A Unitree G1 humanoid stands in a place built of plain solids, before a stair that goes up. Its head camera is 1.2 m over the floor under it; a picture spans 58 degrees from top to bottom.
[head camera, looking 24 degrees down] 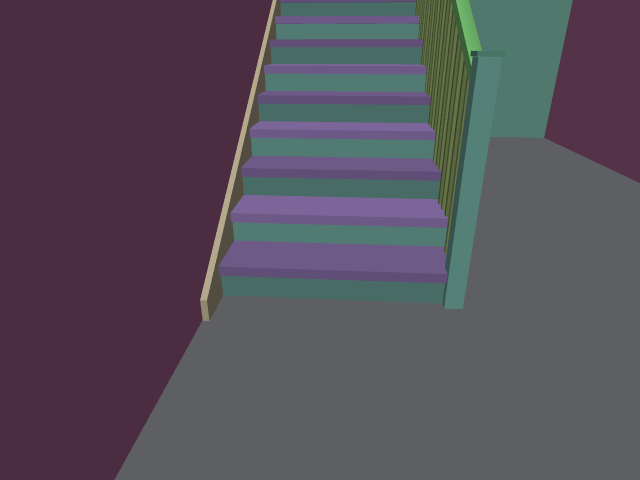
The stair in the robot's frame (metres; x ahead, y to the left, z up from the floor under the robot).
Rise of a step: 0.18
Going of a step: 0.29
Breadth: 1.24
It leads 4 degrees to the right of straight ahead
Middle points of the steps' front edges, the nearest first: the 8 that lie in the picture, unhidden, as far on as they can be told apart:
1.91 -0.05 0.19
2.20 -0.12 0.36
2.49 -0.14 0.54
2.78 -0.16 0.72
3.08 -0.18 0.90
3.37 -0.20 1.08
3.66 -0.23 1.26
3.96 -0.25 1.43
